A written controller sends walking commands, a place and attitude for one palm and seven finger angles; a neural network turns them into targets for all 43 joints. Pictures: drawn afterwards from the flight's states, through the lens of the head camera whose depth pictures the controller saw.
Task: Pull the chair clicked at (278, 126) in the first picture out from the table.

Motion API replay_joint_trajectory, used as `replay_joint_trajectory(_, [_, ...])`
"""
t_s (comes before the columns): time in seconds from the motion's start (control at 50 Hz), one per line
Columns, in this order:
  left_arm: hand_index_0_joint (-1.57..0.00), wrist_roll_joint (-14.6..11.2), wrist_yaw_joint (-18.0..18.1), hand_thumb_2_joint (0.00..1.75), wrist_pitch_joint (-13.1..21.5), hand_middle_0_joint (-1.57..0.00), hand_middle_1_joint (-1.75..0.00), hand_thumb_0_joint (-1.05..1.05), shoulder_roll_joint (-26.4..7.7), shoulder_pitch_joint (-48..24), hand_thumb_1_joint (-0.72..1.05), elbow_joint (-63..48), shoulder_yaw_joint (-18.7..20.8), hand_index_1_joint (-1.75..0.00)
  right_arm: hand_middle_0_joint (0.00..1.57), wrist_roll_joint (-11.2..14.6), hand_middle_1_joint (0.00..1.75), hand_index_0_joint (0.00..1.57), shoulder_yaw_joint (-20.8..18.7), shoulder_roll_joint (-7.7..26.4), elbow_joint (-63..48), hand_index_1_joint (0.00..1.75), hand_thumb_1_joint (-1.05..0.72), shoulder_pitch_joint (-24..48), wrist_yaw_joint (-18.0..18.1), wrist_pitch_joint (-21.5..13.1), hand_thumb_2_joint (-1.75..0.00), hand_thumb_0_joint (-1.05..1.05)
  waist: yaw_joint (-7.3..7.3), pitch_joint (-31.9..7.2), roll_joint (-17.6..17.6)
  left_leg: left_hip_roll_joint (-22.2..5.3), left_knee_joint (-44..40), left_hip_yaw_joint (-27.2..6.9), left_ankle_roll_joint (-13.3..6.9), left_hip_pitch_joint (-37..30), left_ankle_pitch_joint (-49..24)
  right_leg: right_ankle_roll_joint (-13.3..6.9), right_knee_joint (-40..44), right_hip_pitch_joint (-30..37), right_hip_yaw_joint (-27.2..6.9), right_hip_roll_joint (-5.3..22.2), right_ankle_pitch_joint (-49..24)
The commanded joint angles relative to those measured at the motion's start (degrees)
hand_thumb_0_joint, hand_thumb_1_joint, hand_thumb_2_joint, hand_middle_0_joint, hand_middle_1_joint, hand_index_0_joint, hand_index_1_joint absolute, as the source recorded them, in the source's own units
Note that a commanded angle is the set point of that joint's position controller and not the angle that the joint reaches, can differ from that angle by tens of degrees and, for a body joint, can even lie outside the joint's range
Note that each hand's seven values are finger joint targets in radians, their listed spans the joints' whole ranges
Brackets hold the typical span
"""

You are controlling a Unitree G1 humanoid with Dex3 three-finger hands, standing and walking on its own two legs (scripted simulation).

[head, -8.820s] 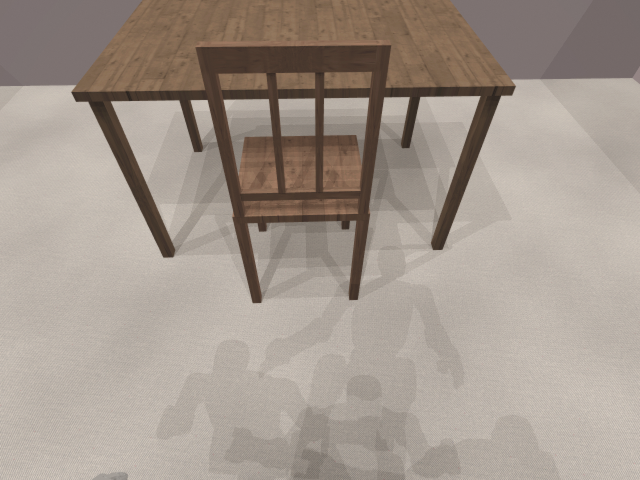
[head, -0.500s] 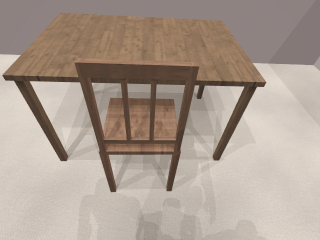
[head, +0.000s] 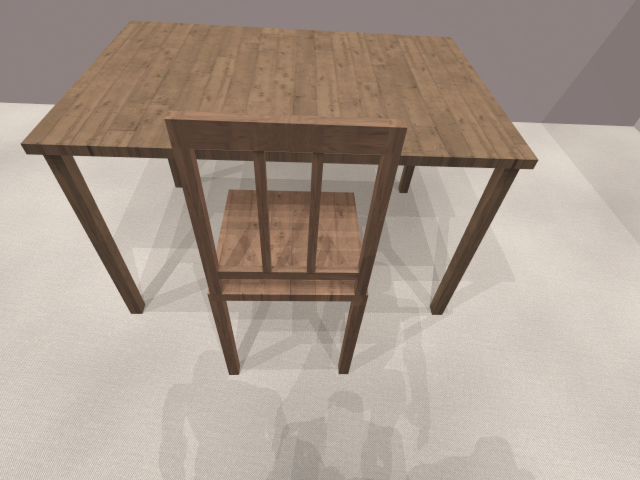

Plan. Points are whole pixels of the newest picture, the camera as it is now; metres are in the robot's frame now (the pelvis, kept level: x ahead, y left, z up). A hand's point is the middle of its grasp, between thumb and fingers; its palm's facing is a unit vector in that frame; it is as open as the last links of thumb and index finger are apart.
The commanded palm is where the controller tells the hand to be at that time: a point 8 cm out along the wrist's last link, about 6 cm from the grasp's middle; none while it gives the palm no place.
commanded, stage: look again from close up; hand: left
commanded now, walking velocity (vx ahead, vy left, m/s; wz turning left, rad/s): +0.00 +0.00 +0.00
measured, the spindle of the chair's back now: (263, 217) +0.60 +0.14 -0.06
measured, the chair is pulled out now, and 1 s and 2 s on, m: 0.00 0.00 0.00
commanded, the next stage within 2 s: shuffle to correct the standing spot in 1.44 s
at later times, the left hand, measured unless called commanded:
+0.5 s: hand out of the picture -0.05 +0.13 -0.18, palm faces +0.05 -0.99 -0.13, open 7.4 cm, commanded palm none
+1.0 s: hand out of the picture +0.03 +0.12 -0.18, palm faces +0.02 -0.99 -0.14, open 7.4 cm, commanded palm none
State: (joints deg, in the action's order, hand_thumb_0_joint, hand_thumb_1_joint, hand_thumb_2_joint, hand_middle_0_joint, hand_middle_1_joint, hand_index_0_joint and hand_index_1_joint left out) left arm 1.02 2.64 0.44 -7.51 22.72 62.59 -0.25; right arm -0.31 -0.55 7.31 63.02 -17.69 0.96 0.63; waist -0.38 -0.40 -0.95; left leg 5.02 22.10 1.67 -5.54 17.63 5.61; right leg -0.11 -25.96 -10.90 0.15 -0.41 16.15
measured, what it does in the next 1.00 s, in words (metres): shifts its weight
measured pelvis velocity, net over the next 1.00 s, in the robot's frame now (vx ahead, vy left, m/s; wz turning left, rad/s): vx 0.05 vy -0.03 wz -0.01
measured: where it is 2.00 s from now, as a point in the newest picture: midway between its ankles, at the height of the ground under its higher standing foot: outside the picture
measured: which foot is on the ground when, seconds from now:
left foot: down 0.00-1.00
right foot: down 0.00-1.00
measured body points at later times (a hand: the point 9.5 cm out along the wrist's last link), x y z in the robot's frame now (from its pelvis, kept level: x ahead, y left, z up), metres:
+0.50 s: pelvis +0.02 -0.01 +0.00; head +0.02 +0.00 +0.45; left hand -0.05 +0.18 -0.16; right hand +0.01 -0.23 -0.16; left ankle +0.09 +0.04 -0.74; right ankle -0.01 -0.13 -0.74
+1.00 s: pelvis +0.05 -0.03 +0.00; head +0.06 -0.02 +0.45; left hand +0.03 +0.17 -0.16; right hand +0.04 -0.24 -0.16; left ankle +0.09 +0.04 -0.74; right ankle -0.01 -0.13 -0.74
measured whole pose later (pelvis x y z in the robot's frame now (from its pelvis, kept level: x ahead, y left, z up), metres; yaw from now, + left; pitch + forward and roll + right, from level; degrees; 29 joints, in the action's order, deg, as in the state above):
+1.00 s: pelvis +0.05 -0.03 +0.00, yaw +0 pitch +0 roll +0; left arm 0.3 2.6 1.9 -6.8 19.4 63.5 -1.6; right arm 0.1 0.9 7.6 65.3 -16.7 1.9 -1.2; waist -0.1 0.5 -1.4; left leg 4.4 22.2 1.3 -4.1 13.4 8.7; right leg -1.4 -22.9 -5.3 -0.4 -1.4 17.4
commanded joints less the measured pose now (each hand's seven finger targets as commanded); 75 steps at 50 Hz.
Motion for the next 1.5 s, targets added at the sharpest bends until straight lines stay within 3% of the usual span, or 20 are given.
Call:
replay_joint_trajectory(0.0, [-0.20,0.18,-0.08,0.90,0.36,-0.20,-0.30,0.00,-3.44,7.31,0.90,-0.15,0.73,-0.30,0.20,-0.19,0.30,0.20,-0.69,6.19,-1.47,0.30,-0.90,-2.38,0.50,-0.81,-0.90,0.00,0.95,4.82,2.78,-10.53,-10.82,-14.91,1.75,-0.58,23.57,-2.45,4.69,-5.65,-3.90,3.16,7.10])
replay_joint_trajectory(0.1, [-0.20,0.28,-0.09,0.90,0.51,-0.20,-0.30,0.00,-3.50,7.77,0.90,0.26,0.51,-0.30,0.20,-0.05,0.30,0.20,-0.63,6.22,-1.45,0.30,-0.90,-2.14,0.48,-0.86,-0.90,0.00,1.06,6.15,1.91,-10.43,-11.02,-14.87,1.77,0.35,24.19,-2.32,5.64,-5.97,-4.17,3.57,8.15])
replay_joint_trajectory(0.22, [-0.20,0.08,-0.09,0.90,0.92,-0.20,-0.30,0.00,-3.33,7.77,0.90,0.64,0.14,-0.30,0.20,0.05,0.30,0.20,-0.43,5.97,-1.04,0.30,-0.90,-2.39,0.51,-0.95,-0.90,0.00,0.57,4.97,0.67,-9.79,-8.97,-13.56,2.08,-2.73,19.72,-2.52,7.10,-7.44,-5.40,4.34,8.28])
replay_joint_trajectory(0.26, [-0.20,0.11,-0.13,0.90,0.82,-0.20,-0.30,0.00,-3.45,7.61,0.90,0.60,0.14,-0.30,0.20,0.12,0.30,0.20,-0.40,5.66,-0.87,0.30,-0.90,-2.43,0.51,-0.78,-0.90,0.00,0.53,6.42,1.14,-9.78,-9.36,-13.55,2.01,-1.78,21.09,-2.50,7.54,-8.06,-5.36,4.12,9.73])
replay_joint_trajectory(0.46, [-0.20,-0.05,-0.13,0.90,1.13,-0.20,-0.30,0.00,-3.10,7.28,0.90,1.00,-0.16,-0.30,0.20,0.13,0.30,0.20,-0.05,5.19,-0.40,0.30,-0.90,-2.76,0.64,-1.24,-0.90,0.00,0.60,6.31,0.31,-9.71,-8.17,-12.67,2.07,-2.49,16.64,-2.67,7.58,-7.07,-5.61,4.47,6.11])
replay_joint_trajectory(0.54, [-0.20,-0.20,-0.08,0.90,1.46,-0.20,-0.30,0.00,-3.05,6.91,0.90,1.04,-0.30,-0.30,0.20,0.16,0.30,0.20,0.17,4.89,-0.07,0.30,-0.90,-2.89,0.67,-1.71,-0.90,0.00,0.69,4.78,0.35,-9.46,-6.78,-11.60,2.19,-3.91,12.47,-2.77,7.64,-5.72,-5.74,5.21,3.02])
replay_joint_trajectory(0.56, [-0.20,-0.19,-0.10,0.90,1.41,-0.20,-0.30,0.00,-3.08,6.52,0.90,0.94,-0.30,-0.30,0.20,0.24,0.30,0.20,0.27,4.71,-0.06,0.30,-0.90,-2.78,0.72,-1.66,-0.90,0.00,0.68,6.04,0.00,-9.41,-6.80,-11.40,2.15,-3.51,12.22,-2.79,7.95,-6.03,-5.69,5.06,3.17])
replay_joint_trajectory(0.64, [-0.20,-0.39,0.03,0.90,1.77,-0.20,-0.30,0.00,-3.07,5.76,0.90,0.96,-0.46,-0.30,0.20,0.23,0.30,0.20,0.55,4.69,0.31,0.30,-0.90,-3.17,0.88,-2.38,-0.90,0.00,0.54,2.62,0.49,-9.35,-4.36,-10.06,2.14,-6.73,3.69,-2.85,7.22,-3.62,-5.85,5.80,-3.17])
replay_joint_trajectory(0.68, [-0.20,-0.41,0.04,0.90,1.68,-0.20,-0.30,0.00,-3.16,5.27,0.90,1.02,-0.57,-0.30,0.20,0.33,0.30,0.20,0.75,4.67,0.54,0.30,-0.90,-2.81,0.96,-2.41,-0.90,0.00,0.70,4.30,-0.13,-9.43,-4.19,-9.82,2.09,-6.30,2.94,-2.70,7.51,-3.80,-5.73,5.87,-3.39])
replay_joint_trajectory(0.72, [-0.20,-0.44,0.08,0.90,1.73,-0.20,-0.30,0.00,-3.28,4.86,0.90,0.99,-0.50,-0.30,0.20,0.30,0.30,0.20,0.81,4.71,0.64,0.30,-0.90,-3.00,1.05,-2.64,-0.90,0.00,0.71,3.03,-0.10,-9.56,-3.79,-9.78,1.99,-7.31,0.23,-2.66,7.16,-2.68,-5.79,5.93,-5.26])
replay_joint_trajectory(0.96, [-0.20,-0.47,0.04,0.90,1.47,-0.20,-0.30,0.00,-3.95,3.35,0.90,0.60,-0.28,-0.30,0.20,0.35,0.30,0.20,0.99,5.05,0.97,0.30,-0.90,-2.05,1.31,-2.61,-0.90,0.00,0.89,4.97,0.09,-9.61,-3.55,-9.33,1.98,-8.03,-1.61,-2.51,8.08,-1.72,-5.40,5.90,-5.74])
replay_joint_trajectory(1.04, [-0.20,-0.53,0.05,0.90,1.55,-0.20,-0.30,0.00,-4.05,3.40,0.90,0.75,-0.25,-0.30,0.20,0.22,0.30,0.20,1.01,5.59,0.87,0.30,-0.90,-2.06,1.40,-2.84,-0.90,0.00,0.78,2.81,0.24,-9.69,-2.88,-9.30,1.92,-10.12,-4.90,-2.45,7.67,-0.66,-5.54,6.09,-8.22])
replay_joint_trajectory(1.12, [-0.20,-0.51,0.07,0.90,1.59,-0.20,-0.30,0.00,-4.21,3.34,0.90,0.78,-0.28,-0.30,0.20,0.31,0.30,0.20,1.06,5.69,0.96,0.30,-0.90,-1.75,1.47,-2.88,-0.90,0.00,0.79,3.14,-0.30,-9.70,-2.72,-9.07,1.90,-10.34,-6.29,-2.27,7.87,-0.03,-5.50,6.26,-9.77])
replay_joint_trajectory(1.22, [-0.20,-0.56,0.04,0.90,1.35,-0.20,-0.30,0.00,-4.49,3.48,0.90,0.97,-0.26,-0.30,0.20,0.29,0.30,0.20,1.15,5.95,1.05,0.30,-0.90,-1.45,1.50,-2.71,-0.90,0.00,0.78,3.92,0.97,-9.70,-3.36,-9.32,1.93,-10.74,-5.05,-2.31,8.21,-0.43,-5.31,6.17,-7.45])
replay_joint_trajectory(1.26, [-0.20,-0.48,-0.01,0.90,1.40,-0.20,-0.30,0.00,-4.48,3.75,0.90,0.97,-0.26,-0.30,0.20,0.41,0.30,0.20,1.17,5.83,1.03,0.30,-0.90,-1.00,1.51,-2.63,-0.90,0.00,0.97,4.84,-0.41,-9.73,-3.49,-9.21,1.83,-10.31,-4.32,-2.26,8.79,-0.65,-5.37,6.10,-7.28])
replay_joint_trajectory(1.48, [-0.20,-0.49,0.02,0.90,1.43,-0.20,-0.30,0.00,-4.54,4.24,0.90,1.37,-0.35,-0.30,0.20,0.36,0.30,0.20,1.21,6.30,1.25,0.30,-0.90,-0.85,1.55,-2.62,-0.90,0.00,0.82,4.63,-0.24,-9.54,-3.40,-9.39,1.88,-10.99,-5.29,-2.26,8.88,-0.20,-5.38,6.33,-8.08])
